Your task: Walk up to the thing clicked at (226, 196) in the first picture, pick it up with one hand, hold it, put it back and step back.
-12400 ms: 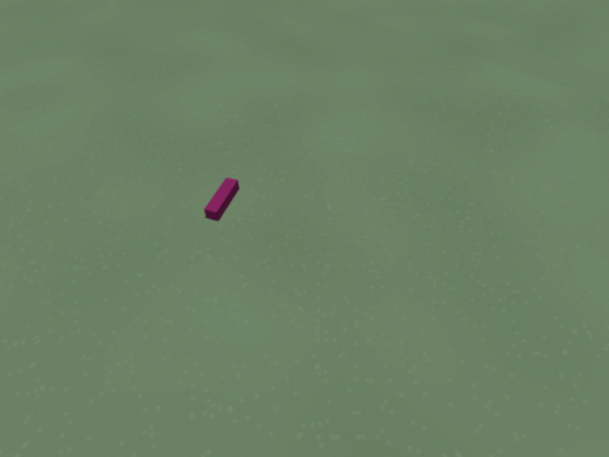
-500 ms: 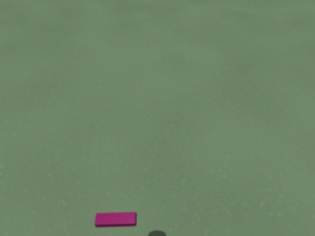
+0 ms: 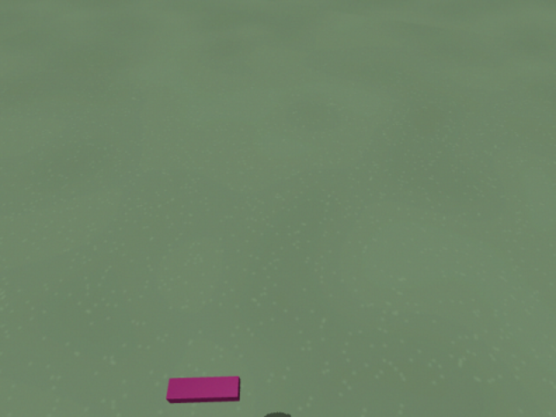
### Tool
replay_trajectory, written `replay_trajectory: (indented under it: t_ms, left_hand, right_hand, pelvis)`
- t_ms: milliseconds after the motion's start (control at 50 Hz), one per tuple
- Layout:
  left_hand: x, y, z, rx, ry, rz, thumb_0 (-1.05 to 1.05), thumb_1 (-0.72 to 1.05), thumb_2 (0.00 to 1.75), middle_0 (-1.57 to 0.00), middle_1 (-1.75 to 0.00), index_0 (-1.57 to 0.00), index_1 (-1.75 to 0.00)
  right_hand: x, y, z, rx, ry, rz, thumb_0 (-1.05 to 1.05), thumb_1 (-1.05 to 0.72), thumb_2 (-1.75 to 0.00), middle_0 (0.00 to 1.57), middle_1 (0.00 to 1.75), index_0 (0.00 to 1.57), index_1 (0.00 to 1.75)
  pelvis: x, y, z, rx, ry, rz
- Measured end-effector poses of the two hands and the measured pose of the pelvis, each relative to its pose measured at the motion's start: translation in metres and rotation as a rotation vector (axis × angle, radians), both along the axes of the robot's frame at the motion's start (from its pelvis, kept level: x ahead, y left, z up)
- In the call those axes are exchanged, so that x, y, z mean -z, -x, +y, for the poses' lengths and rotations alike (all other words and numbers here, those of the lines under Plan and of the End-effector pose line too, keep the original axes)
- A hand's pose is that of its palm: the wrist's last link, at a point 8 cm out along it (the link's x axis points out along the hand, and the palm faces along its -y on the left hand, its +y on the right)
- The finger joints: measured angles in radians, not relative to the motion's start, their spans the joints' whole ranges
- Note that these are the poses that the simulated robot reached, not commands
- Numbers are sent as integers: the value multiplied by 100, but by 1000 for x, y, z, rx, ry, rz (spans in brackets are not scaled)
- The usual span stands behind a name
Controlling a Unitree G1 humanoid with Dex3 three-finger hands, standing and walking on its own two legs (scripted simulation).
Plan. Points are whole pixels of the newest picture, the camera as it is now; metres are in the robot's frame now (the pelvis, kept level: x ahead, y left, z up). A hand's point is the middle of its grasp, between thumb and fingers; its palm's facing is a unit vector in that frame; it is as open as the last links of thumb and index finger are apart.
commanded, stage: stand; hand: left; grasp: from above
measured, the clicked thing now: (204, 389) +0.36 +0.25 -0.75
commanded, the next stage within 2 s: rise first in 0.52 s
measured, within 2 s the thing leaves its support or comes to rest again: neither
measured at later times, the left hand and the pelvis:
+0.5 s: hand out of the picture +0.06 +0.26 -0.16, palm faces -0.03 -0.94 -0.34, open 7.4 cm; pelvis +0.00 +0.00 +0.00, yaw +0 degrees
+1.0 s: hand out of the picture +0.15 +0.26 -0.19, palm faces -0.08 -0.92 -0.37, open 11.5 cm; pelvis -0.01 +0.00 -0.04, yaw +0 degrees
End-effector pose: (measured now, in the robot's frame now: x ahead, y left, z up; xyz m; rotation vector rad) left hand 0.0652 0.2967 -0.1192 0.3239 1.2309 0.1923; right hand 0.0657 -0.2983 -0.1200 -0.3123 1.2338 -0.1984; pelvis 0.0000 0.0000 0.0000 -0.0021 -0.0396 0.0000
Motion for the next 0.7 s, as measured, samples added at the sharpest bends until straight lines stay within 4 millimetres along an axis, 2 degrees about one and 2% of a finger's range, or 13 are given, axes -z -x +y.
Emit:
replay_trajectory:
  t_ms: [220,640,700]
  left_hand:
    - [1,5,1,-4,2,12,1,91,90,-21,-30,-20,-30]
    - [2,8,5,-8,2,18,1,91,90,-21,-31,-20,-30]
    - [2,-8,1,-40,7,-63,1,86,92,-20,-35,-19,-34]
  right_hand:
    - [1,6,1,3,0,14,1,-91,-90,20,30,20,30]
    - [1,5,5,-4,-2,11,1,-91,-90,20,30,20,30]
    - [0,-3,11,-4,-3,-66,1,-92,-91,20,30,20,30]
  pelvis:
    - [0,1,1,-1,1,-1]
    - [0,2,4,-2,0,1]
    - [4,7,4,-12,2,36]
